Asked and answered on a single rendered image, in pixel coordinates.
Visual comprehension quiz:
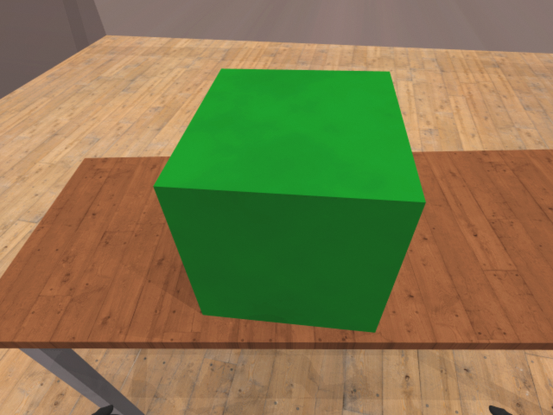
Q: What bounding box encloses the carton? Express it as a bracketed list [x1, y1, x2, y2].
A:
[153, 68, 426, 333]

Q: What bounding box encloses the table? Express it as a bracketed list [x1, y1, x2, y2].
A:
[0, 150, 553, 415]

